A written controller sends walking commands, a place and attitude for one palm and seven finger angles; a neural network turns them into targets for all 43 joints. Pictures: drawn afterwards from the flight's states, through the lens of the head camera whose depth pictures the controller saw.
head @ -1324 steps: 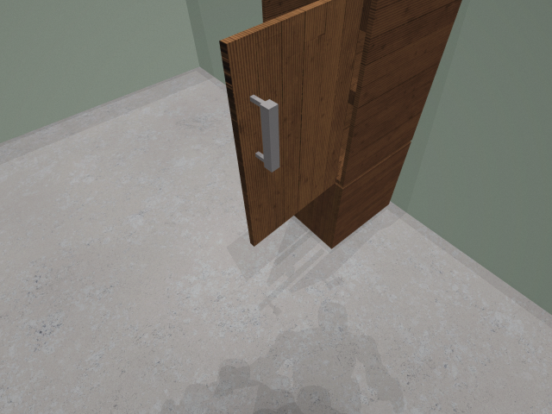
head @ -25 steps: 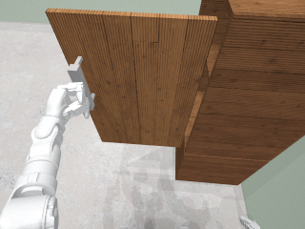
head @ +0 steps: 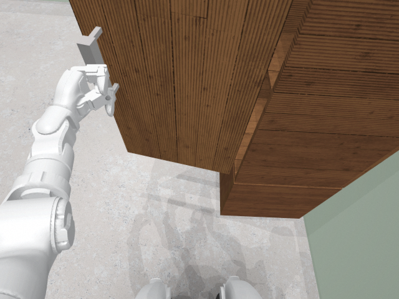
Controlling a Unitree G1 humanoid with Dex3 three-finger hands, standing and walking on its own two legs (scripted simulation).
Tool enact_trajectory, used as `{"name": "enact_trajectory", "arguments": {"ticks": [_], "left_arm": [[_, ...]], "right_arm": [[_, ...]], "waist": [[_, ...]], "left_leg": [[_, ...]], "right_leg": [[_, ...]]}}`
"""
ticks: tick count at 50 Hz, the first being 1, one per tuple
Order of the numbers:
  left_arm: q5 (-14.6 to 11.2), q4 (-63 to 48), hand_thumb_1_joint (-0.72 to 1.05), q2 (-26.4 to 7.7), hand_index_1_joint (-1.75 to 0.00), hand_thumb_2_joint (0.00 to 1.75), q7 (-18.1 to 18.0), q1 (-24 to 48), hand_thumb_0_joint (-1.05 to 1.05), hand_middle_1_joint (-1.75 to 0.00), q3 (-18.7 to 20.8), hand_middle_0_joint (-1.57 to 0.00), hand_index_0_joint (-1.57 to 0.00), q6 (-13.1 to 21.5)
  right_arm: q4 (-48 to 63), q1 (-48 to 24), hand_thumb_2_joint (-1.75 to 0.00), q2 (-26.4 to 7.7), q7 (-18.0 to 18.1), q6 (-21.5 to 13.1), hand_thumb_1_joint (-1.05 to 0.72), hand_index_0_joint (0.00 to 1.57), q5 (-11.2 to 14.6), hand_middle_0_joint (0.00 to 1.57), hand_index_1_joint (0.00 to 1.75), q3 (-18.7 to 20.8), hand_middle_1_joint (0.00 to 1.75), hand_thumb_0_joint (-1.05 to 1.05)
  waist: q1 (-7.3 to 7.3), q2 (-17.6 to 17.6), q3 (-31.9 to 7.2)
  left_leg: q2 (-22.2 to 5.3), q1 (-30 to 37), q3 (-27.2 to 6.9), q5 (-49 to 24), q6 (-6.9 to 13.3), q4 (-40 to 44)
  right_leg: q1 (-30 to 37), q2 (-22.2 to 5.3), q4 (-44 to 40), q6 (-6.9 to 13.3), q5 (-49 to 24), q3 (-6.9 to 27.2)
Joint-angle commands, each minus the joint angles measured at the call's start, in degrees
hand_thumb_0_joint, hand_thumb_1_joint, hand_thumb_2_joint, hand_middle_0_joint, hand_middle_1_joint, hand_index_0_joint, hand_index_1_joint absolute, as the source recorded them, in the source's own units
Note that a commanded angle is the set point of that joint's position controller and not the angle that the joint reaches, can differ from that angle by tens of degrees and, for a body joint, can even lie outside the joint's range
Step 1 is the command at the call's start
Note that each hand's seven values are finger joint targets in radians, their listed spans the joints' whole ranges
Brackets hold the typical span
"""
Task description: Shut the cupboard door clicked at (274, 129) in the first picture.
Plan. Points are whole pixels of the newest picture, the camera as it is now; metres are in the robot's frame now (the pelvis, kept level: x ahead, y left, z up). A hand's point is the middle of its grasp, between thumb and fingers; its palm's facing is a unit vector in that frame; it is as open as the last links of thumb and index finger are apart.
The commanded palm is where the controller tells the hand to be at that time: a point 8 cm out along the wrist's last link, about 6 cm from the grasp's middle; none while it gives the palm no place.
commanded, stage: push the door shut along its arc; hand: left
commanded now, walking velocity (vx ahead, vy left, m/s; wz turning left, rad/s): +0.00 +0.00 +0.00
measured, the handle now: (103, 68) +0.57 +0.18 +0.10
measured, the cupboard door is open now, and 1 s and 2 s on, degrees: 79 66 64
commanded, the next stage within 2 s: pull the fist back off the door in 0.96 s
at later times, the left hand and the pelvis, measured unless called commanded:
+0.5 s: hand (136, 74) +0.55 +0.11 +0.11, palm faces -0.36 -0.93 +0.00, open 3.1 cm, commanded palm +0.56 +0.14 +0.11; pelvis +0.01 +0.00 -0.01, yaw -2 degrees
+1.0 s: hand (155, 62) +0.58 +0.07 +0.11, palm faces -0.44 -0.90 -0.01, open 3.0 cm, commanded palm +0.60 +0.10 +0.11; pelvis +0.01 -0.01 -0.02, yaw -3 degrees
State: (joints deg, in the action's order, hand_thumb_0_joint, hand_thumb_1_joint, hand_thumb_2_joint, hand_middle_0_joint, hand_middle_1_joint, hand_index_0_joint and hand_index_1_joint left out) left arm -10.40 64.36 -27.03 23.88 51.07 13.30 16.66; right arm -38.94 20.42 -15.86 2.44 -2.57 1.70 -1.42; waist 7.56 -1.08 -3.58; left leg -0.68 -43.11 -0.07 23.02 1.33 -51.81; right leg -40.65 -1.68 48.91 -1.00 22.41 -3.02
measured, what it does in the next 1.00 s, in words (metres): stands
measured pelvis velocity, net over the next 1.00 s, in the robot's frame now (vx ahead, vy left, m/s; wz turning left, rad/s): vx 0.01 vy -0.01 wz -0.05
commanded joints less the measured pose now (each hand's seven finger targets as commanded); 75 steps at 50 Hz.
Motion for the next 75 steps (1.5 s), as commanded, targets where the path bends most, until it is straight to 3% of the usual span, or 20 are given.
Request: {"name": "enact_trajectory", "arguments": {"ticks": [1,8,11,16,21,27,28,40,43,49,53,54,57,58,61,63,65,69,71,75], "left_arm": [[0.0,-10.9,0.90,-6.1,-1.50,0.90,2.2,33.2,0.00,-1.50,-0.8,-1.30,-1.30,2.9],[0.9,-9.2,0.90,-6.7,-1.50,0.90,3.0,40.2,0.00,-1.50,-1.6,-1.30,-1.30,1.5],[0.7,-7.8,0.90,-11.5,-1.50,0.90,2.2,41.0,0.00,-1.50,3.0,-1.30,-1.30,0.9],[2.7,-6.5,0.90,-11.1,-1.50,0.90,2.3,43.5,0.00,-1.50,1.5,-1.30,-1.30,0.5],[3.0,-5.1,0.90,-14.4,-1.50,0.90,3.7,46.1,0.00,-1.50,3.4,-1.30,-1.30,-0.3],[3.8,-5.6,0.90,-15.6,-1.50,0.90,4.1,48.3,0.00,-1.50,3.7,-1.30,-1.30,-1.2],[3.8,-5.4,0.90,-13.5,-1.50,0.90,4.4,48.1,0.00,-1.50,2.2,-1.30,-1.30,-1.4],[6.3,-1.9,0.90,-23.6,-1.50,0.90,4.1,49.3,0.00,-1.50,8.0,-1.30,-1.30,-2.5],[6.4,-2.6,0.90,-18.7,-1.50,0.90,4.8,52.2,0.00,-1.50,4.0,-1.30,-1.30,-2.3],[5.2,-0.3,0.90,-16.6,-1.50,0.90,6.1,55.9,0.00,-1.50,2.1,-1.30,-1.30,-4.7],[5.1,-0.6,0.90,-13.2,-1.50,0.90,5.7,60.4,0.00,-1.50,-0.5,-1.30,-1.30,-4.5],[1.2,0.2,0.90,-15.0,-1.50,0.90,-5.2,59.5,0.00,-1.50,11.4,-1.30,-1.30,-6.2],[3.4,0.9,0.90,-10.7,-1.50,0.90,-17.2,53.8,0.00,-1.50,10.7,-1.30,-1.30,-6.4],[4.3,-2.7,0.90,-7.1,-1.50,0.90,-20.6,54.0,0.00,-1.50,9.3,-1.30,-1.30,-5.3],[10.7,-9.5,0.90,-5.2,-1.50,0.90,-30.4,52.7,0.00,-1.50,7.5,-1.30,-1.30,1.3],[14.7,-8.0,0.90,-4.2,-1.50,0.90,-32.2,51.7,0.00,-1.50,4.4,-1.30,-1.30,3.9],[16.0,-5.0,0.90,-3.6,-1.50,0.90,-31.1,51.4,0.00,-1.50,2.6,-1.30,-1.30,4.0],[12.5,-2.2,0.90,-6.5,-1.50,0.90,-28.1,52.6,0.00,-1.50,5.4,-1.30,-1.30,1.8],[10.6,-4.3,0.90,-10.3,-1.50,0.90,-27.9,51.1,0.00,-1.50,9.6,-1.30,-1.30,2.6],[10.6,-6.3,0.90,-8.8,-1.50,0.90,-28.9,44.2,0.00,-1.50,9.8,-1.30,-1.30,6.8]], "right_arm": [[3.2,7.3,-0.90,-10.4,0.7,-1.5,-0.90,0.20,-0.1,0.20,0.30,3.9,0.30,0.00],[2.4,9.1,-0.90,-10.8,0.6,-1.4,-0.90,0.20,-0.7,0.20,0.30,3.8,0.30,0.00],[2.5,10.6,-0.90,-11.1,0.7,-1.5,-0.90,0.20,-1.0,0.20,0.30,3.6,0.30,0.00],[2.3,11.8,-0.90,-10.9,0.4,-1.1,-0.90,0.20,-1.3,0.20,0.30,3.8,0.30,0.00],[2.3,13.3,-0.90,-11.2,0.6,-0.6,-0.90,0.20,-1.6,0.20,0.30,3.7,0.30,0.00],[1.9,14.3,-0.90,-11.1,0.7,-0.2,-0.90,0.20,-2.0,0.20,0.30,3.8,0.30,0.00],[2.2,14.4,-0.90,-10.9,0.5,-0.3,-0.90,0.20,-2.0,0.20,0.30,3.9,0.30,0.00],[3.4,15.8,-0.90,-11.1,0.7,0.4,-0.90,0.20,-2.4,0.20,0.30,3.5,0.30,0.00],[2.8,15.6,-0.90,-10.9,0.7,0.7,-0.90,0.20,-2.4,0.20,0.30,3.8,0.30,0.00],[1.2,15.4,-0.90,-11.5,0.8,0.6,-0.90,0.20,-2.5,0.20,0.30,3.7,0.30,0.00],[0.0,15.7,-0.90,-11.4,1.0,0.0,-0.90,0.20,-2.6,0.20,0.30,3.6,0.30,0.00],[1.5,18.6,-0.90,-9.2,0.0,-0.8,-0.90,0.20,-2.7,0.20,0.30,2.8,0.30,0.00],[2.2,19.9,-0.90,-9.4,-2.7,-0.8,-0.90,0.20,-4.0,0.20,0.30,3.3,0.30,0.00],[2.7,19.7,-0.90,-8.9,-3.7,-0.7,-0.90,0.20,-4.6,0.20,0.30,3.7,0.30,0.00],[2.7,20.3,-0.90,-8.2,-6.1,-0.6,-0.90,0.20,-6.7,0.20,0.30,4.1,0.30,0.00],[1.9,20.5,-0.90,-8.5,-7.3,0.2,-0.90,0.20,-7.1,0.20,0.30,4.5,0.30,0.00],[1.8,20.5,-0.90,-9.1,-7.5,1.2,-0.90,0.20,-6.6,0.20,0.30,5.0,0.30,0.00],[2.8,19.1,-0.90,-9.6,-6.2,2.5,-0.90,0.20,-5.1,0.20,0.30,4.8,0.30,0.00],[3.5,18.8,-0.90,-9.7,-5.4,2.4,-0.90,0.20,-4.9,0.20,0.30,4.5,0.30,0.00],[4.0,17.9,-0.90,-8.5,-5.6,1.6,-0.90,0.20,-5.2,0.20,0.30,4.3,0.30,0.00]], "waist": [[5.36,-4.5,-23.4],[6.92,-6.9,-24.7],[6.37,-6.5,-26.7],[7.57,-7.0,-27.9],[8.12,-7.7,-29.7],[8.56,-8.5,-30.9],[8.85,-8.6,-30.9],[8.95,-5.1,-31.4],[9.98,-8.3,-32.4],[11.46,-7.7,-31.4],[12.80,-10.1,-31.4],[9.64,-13.3,-31.9],[9.45,-8.1,-32.7],[9.10,-10.1,-34.3],[8.26,-11.0,-36.2],[9.10,-10.2,-35.1],[10.05,-8.2,-33.0],[9.24,-6.1,-32.0],[7.42,-6.5,-33.6],[5.66,-4.3,-32.3]], "left_leg": [[-0.2,23.0,-4.3,-15.4,0.4,5.2],[-0.5,23.2,-5.6,-15.8,0.1,3.7],[-0.3,22.1,-5.4,-18.4,0.5,2.9],[-0.3,21.1,-4.9,-20.1,0.7,1.0],[-0.4,20.8,-4.8,-22.5,0.7,-0.1],[-0.6,21.4,-4.6,-25.3,0.7,-1.4],[-0.5,21.6,-4.5,-25.4,0.7,-1.3],[0.2,10.1,-1.5,-22.4,1.6,-3.7],[0.0,14.1,-2.0,-23.9,1.3,-4.3],[0.1,14.3,-2.1,-22.4,1.5,-5.3],[-0.3,17.0,-2.9,-23.0,1.4,-5.8],[-1.2,13.0,-3.7,-22.0,0.6,-4.7],[-1.7,12.4,-4.8,-23.7,-0.2,-3.2],[-1.4,13.8,-4.5,-25.1,-0.3,-3.3],[-1.3,15.6,-4.7,-27.5,-0.7,-4.8],[-1.2,15.4,-4.3,-25.1,-0.6,-4.1],[-1.0,14.6,-3.9,-20.8,-0.4,-2.6],[0.0,12.0,-2.9,-14.6,0.0,0.4],[0.1,12.9,-2.7,-15.6,0.0,1.3],[0.2,11.9,-1.8,-18.0,0.1,1.9]], "right_leg": [[-3.4,3.1,-5.3,2.9,-10.3,0.1],[-7.9,3.4,-4.0,3.0,-9.1,-0.4],[-6.1,3.6,-3.4,3.2,-11.2,-0.3],[-7.1,3.9,-2.7,2.9,-12.7,-0.1],[-6.5,4.4,-1.8,2.9,-15.2,-0.1],[-7.2,4.8,-1.6,2.8,-17.4,-0.1],[-7.4,4.9,-1.6,2.7,-17.6,-0.1],[0.4,5.1,-0.3,2.1,-22.6,1.4],[-3.7,5.4,0.1,2.3,-21.8,0.8],[-5.9,5.8,-0.2,2.5,-20.0,0.2],[-10.5,6.0,0.4,2.6,-17.8,-0.5],[-8.3,4.8,-1.0,2.3,-17.0,0.6],[-6.4,4.7,0.1,1.5,-17.5,-0.3],[-6.4,4.7,0.2,1.5,-18.6,-0.1],[-8.4,4.6,1.7,1.5,-18.8,-0.7],[-8.3,4.7,1.2,1.5,-17.3,-0.5],[-6.8,4.7,-0.5,1.6,-15.7,-0.2],[-1.3,4.8,-3.2,1.6,-14.3,0.7],[1.4,4.8,-3.3,1.7,-15.5,0.9],[4.3,4.8,-3.2,1.5,-18.9,1.1]]}}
